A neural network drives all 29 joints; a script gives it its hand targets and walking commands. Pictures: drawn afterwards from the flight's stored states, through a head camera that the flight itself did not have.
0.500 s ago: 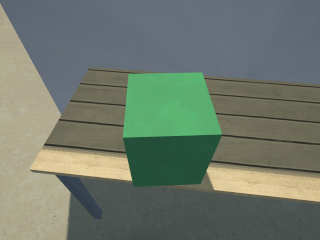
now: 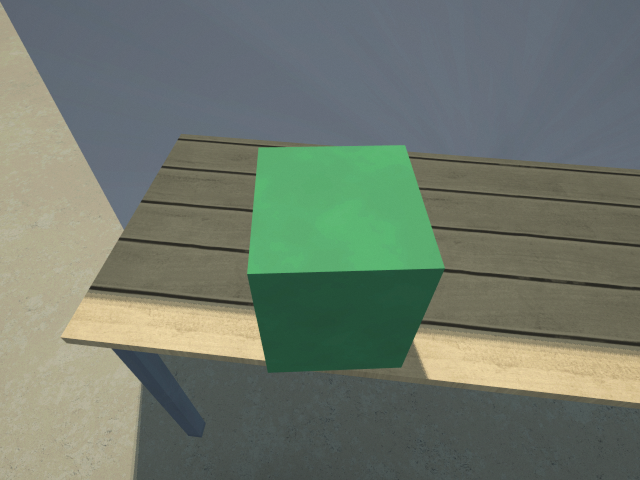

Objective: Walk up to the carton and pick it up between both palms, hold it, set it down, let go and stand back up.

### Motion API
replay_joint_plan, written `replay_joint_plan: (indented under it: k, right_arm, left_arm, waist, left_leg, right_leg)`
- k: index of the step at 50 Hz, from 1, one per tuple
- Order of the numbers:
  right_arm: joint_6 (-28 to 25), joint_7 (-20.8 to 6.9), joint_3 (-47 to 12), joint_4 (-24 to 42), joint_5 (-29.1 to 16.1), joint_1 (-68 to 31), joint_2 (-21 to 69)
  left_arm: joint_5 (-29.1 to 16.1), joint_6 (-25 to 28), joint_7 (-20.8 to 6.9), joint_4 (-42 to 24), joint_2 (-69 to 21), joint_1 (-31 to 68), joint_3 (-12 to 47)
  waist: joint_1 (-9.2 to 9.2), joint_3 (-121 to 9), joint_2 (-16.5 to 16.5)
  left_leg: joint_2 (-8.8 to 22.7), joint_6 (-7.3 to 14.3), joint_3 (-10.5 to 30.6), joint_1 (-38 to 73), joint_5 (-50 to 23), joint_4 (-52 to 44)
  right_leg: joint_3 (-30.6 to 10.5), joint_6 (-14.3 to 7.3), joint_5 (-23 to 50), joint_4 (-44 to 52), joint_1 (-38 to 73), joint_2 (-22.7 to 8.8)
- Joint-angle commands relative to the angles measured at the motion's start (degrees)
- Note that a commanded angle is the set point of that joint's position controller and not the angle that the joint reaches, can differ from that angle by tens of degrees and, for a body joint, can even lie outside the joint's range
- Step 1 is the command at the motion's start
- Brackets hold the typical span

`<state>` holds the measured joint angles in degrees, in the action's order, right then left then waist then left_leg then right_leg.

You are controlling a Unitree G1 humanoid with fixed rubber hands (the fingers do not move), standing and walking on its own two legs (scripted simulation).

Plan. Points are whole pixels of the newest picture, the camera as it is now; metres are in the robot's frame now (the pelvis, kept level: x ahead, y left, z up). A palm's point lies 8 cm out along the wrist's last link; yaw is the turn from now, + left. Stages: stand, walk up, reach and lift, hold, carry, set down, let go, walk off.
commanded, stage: stand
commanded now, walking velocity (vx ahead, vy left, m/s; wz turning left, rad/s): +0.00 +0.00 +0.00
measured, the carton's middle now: (333, 263) +0.39 +0.00 +0.03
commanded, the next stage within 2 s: none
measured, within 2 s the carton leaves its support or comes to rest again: neither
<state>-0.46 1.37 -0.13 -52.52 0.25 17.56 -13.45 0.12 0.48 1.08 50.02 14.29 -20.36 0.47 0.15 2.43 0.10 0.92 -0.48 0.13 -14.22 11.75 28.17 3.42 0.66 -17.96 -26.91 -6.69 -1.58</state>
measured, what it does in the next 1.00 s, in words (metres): stands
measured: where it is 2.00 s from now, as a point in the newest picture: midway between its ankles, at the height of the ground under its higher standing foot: outside the picture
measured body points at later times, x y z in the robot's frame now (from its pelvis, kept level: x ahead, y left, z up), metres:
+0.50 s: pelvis +0.00 +0.00 +0.00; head +0.01 +0.00 +0.45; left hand +0.02 +0.25 -0.14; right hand +0.04 -0.25 -0.14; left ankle +0.04 +0.12 -0.74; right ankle -0.04 -0.12 -0.74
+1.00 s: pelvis +0.01 +0.00 +0.00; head +0.01 +0.00 +0.45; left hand +0.02 +0.25 -0.15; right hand +0.03 -0.25 -0.15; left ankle +0.04 +0.12 -0.74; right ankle -0.04 -0.12 -0.74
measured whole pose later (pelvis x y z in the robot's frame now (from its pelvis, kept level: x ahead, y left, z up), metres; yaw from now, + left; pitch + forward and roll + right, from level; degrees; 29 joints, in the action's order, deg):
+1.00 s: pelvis +0.01 +0.00 +0.00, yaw +0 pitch -2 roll +0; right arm -0.5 2.0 -0.4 -56.6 0.1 17.1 -12.1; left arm 0.0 0.5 1.7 54.5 12.7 -20.3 0.6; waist 0.1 2.6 0.1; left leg 0.6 -0.4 0.3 -13.4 11.7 27.1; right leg 3.6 0.9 -17.7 -25.4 -5.6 -1.8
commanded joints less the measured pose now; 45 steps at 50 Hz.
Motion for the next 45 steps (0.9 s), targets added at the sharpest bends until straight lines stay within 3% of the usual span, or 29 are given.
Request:
replay_joint_plan:
  k: [1, 45]
  right_arm:
    - [-0.64, 0.3, 1.56, 2.17, -0.02, 2.66, -7.52]
    - [-0.6, 0.85, 1.04, -1.97, -0.11, 2.88, -5.79]
  left_arm:
    - [-0.01, 0.61, 0.3, -1.8, 7.2, -3.63, -1.73]
    - [-0.1, 0.48, 0.82, 2.76, 5.3, -4.36, -1.29]
  waist:
    - [-0.03, 2.4, 0.44]
    - [-0.1, 2.67, 0.28]
  left_leg:
    - [4.44, 1.63, 5.26, 1.19, -6.19, -5.61]
    - [4.51, 1.43, 5.03, 1.76, -8.67, -6.09]
  right_leg:
    - [-5.02, -1.7, 4.61, 7.62, -5.37, -4.59]
    - [-4.39, -1.41, 6.71, 8.18, -3.93, -4.94]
